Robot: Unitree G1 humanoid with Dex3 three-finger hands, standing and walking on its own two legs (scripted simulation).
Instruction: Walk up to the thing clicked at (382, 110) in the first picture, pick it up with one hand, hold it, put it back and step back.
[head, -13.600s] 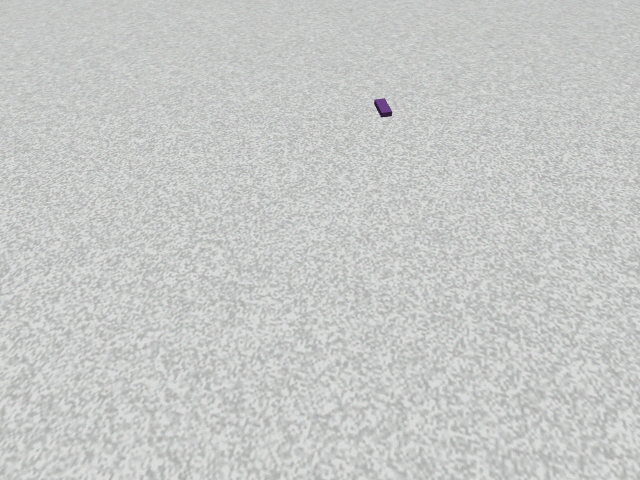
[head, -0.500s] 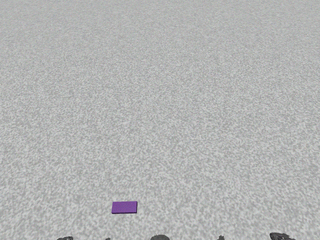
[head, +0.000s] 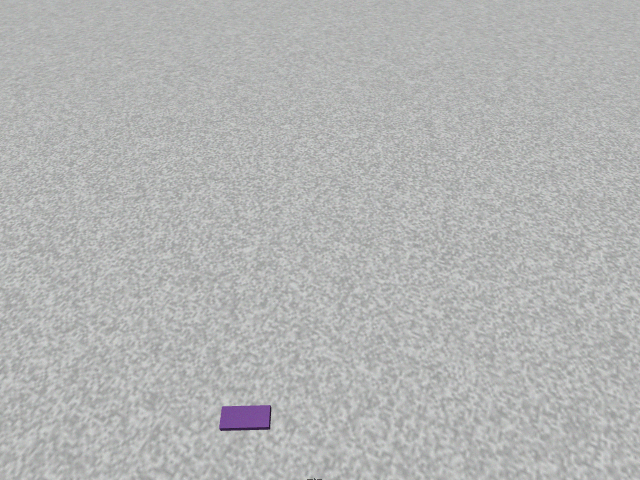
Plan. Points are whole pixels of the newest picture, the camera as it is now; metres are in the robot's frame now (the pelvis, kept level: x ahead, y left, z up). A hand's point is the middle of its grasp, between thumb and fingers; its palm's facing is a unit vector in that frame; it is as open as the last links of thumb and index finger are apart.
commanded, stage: walk up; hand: left
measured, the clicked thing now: (245, 417) +0.41 +0.25 -0.77
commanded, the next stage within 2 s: stand in 0.38 s
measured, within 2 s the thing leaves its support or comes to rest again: neither
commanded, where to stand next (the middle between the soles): +0.02 +0.01 m, yaw +0 degrees
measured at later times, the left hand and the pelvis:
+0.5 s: hand out of the picture +0.06 +0.26 -0.16, palm faces -0.01 -0.95 -0.33, open 7.4 cm; pelvis +0.00 +0.01 +0.00, yaw +0 degrees
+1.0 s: hand out of the picture +0.10 +0.26 -0.16, palm faces -0.03 -0.94 -0.35, open 7.4 cm; pelvis +0.02 +0.01 +0.00, yaw +0 degrees
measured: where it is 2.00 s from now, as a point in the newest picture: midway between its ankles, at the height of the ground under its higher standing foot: outside the picture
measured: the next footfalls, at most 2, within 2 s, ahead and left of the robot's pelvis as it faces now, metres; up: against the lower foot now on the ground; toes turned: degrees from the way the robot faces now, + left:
none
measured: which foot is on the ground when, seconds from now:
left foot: down 0.00-1.00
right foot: down 0.00-1.00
